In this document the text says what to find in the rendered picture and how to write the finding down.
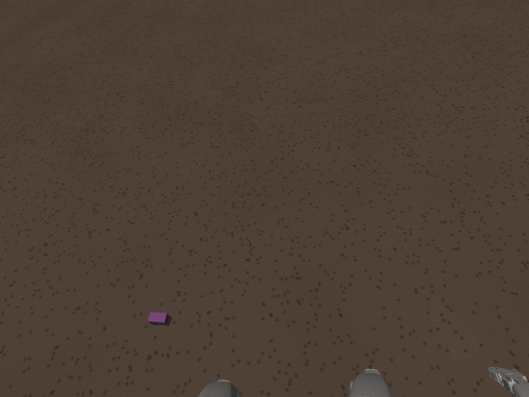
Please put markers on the small box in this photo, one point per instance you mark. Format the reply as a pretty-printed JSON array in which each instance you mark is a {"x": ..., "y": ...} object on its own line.
[{"x": 158, "y": 318}]

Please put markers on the right robot hand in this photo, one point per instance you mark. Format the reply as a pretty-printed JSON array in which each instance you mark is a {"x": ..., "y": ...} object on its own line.
[{"x": 513, "y": 381}]

